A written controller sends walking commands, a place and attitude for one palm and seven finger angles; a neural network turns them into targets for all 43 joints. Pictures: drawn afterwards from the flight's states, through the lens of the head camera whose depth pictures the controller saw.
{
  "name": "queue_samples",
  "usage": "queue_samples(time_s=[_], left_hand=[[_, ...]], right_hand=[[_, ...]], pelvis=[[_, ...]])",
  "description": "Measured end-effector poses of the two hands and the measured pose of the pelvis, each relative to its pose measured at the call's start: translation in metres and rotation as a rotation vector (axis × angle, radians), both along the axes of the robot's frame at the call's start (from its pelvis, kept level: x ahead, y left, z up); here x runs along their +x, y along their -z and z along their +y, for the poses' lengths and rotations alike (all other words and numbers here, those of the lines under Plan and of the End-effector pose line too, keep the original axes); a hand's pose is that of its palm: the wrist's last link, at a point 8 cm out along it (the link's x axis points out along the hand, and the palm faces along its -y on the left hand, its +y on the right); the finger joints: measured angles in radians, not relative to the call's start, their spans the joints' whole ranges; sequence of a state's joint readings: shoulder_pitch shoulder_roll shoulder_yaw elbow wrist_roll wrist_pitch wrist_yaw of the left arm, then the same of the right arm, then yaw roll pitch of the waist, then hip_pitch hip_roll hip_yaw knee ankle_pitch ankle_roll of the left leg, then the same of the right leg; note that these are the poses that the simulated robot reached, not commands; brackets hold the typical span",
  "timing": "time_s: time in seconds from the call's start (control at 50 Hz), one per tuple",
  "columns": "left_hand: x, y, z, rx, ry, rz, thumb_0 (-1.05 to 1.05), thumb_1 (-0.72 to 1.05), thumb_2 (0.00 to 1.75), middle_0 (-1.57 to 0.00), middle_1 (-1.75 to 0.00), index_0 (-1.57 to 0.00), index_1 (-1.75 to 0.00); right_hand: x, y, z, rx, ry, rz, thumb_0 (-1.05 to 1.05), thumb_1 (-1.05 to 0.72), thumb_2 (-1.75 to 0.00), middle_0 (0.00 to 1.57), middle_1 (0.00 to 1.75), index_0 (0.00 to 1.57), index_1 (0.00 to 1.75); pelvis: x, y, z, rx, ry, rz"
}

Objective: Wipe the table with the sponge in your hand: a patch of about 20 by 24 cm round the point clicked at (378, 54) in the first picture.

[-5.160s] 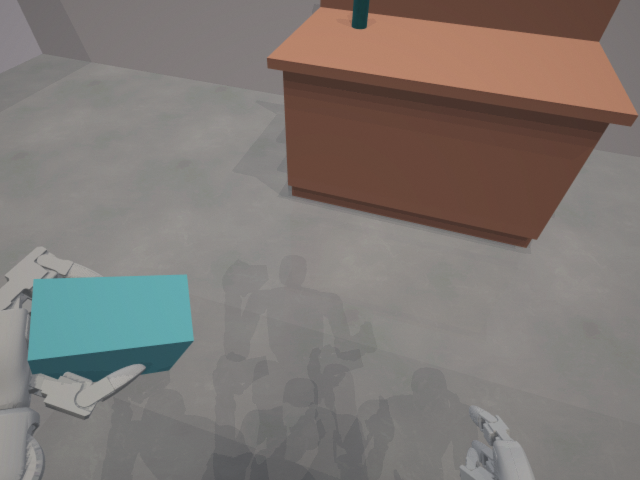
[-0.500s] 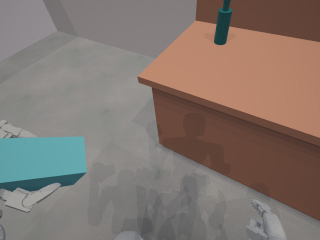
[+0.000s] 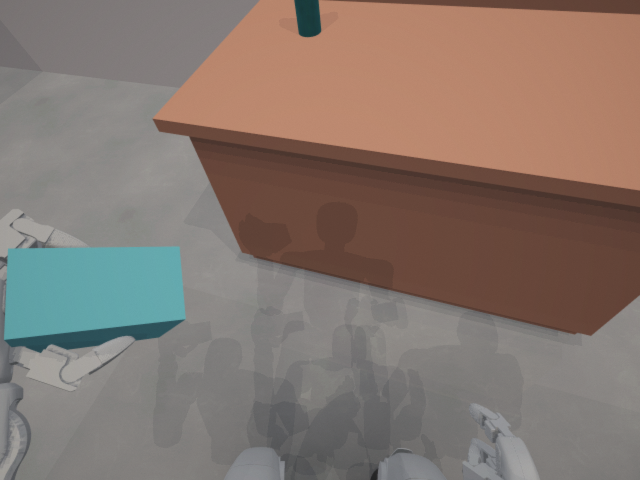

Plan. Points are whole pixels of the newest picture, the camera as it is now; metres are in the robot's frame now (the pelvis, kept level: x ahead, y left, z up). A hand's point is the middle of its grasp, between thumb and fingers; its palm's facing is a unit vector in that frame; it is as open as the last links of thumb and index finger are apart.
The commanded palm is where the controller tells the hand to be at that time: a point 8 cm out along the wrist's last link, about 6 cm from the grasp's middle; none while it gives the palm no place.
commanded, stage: turn to face it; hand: left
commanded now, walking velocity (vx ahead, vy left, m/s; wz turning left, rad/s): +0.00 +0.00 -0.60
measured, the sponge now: (123, 300) +0.24 +0.20 +0.17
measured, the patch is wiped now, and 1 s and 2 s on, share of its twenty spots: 0.00 0.00 0.00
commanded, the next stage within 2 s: take the last steps up to it in 1.08 s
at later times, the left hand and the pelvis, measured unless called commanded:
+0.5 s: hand (270, 344) +0.20 +0.05 +0.19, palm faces +0.09 -0.85 -0.52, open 10.7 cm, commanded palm +0.15 +0.12 +0.21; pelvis -0.08 -0.10 +0.01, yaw -18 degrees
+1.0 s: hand (475, 428) +0.15 -0.09 +0.20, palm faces -0.09 -0.87 -0.48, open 10.7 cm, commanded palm +0.12 -0.02 +0.21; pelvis -0.16 -0.18 +0.03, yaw -31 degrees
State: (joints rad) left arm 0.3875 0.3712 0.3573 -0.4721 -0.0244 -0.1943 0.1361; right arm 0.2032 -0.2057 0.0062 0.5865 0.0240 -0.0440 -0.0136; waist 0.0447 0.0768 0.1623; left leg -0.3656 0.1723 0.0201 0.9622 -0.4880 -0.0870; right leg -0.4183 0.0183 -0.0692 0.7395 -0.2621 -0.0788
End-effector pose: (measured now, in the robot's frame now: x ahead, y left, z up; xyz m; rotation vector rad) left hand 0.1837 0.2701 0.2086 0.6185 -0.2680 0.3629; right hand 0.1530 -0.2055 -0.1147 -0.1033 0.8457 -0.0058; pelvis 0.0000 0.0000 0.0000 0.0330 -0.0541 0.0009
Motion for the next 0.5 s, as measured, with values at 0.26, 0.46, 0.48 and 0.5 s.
queue_samples(time_s=[0.26, 0.46, 0.48, 0.5], left_hand=[[0.002, -0.026, -0.087, 0.033, 0.225, 0.021, -0.01, -0.54, 1.01, -0.64, -1.38, -0.65, -1.37], [-0.004, 0.001, -0.153, -0.023, 0.353, 0.016, -0.01, -0.54, 1.01, -0.64, -1.38, -0.65, -1.37], [-0.006, 0.000, -0.162, -0.015, 0.366, 0.021, -0.01, -0.54, 1.01, -0.64, -1.38, -0.65, -1.37], [-0.010, -0.001, -0.171, -0.006, 0.375, 0.027, -0.01, -0.54, 1.01, -0.64, -1.38, -0.65, -1.37]], right_hand=[[-0.084, -0.040, -0.125, -0.101, 0.282, 0.015, 0.01, -0.91, -0.89, 0.20, 0.30, 0.20, 0.29], [-0.138, -0.045, -0.172, -0.130, 0.368, -0.065, 0.01, -0.91, -0.89, 0.20, 0.30, 0.20, 0.29], [-0.143, -0.042, -0.175, -0.113, 0.380, -0.076, 0.01, -0.91, -0.89, 0.20, 0.30, 0.20, 0.29], [-0.148, -0.038, -0.177, -0.094, 0.391, -0.084, 0.01, -0.91, -0.89, 0.20, 0.30, 0.20, 0.29]], pelvis=[[-0.033, -0.024, -0.052, 0.053, 0.173, 0.046], [-0.079, -0.009, -0.090, 0.065, 0.287, 0.010], [-0.082, -0.008, -0.095, 0.060, 0.298, 0.009], [-0.084, -0.007, -0.100, 0.049, 0.312, 0.009]])
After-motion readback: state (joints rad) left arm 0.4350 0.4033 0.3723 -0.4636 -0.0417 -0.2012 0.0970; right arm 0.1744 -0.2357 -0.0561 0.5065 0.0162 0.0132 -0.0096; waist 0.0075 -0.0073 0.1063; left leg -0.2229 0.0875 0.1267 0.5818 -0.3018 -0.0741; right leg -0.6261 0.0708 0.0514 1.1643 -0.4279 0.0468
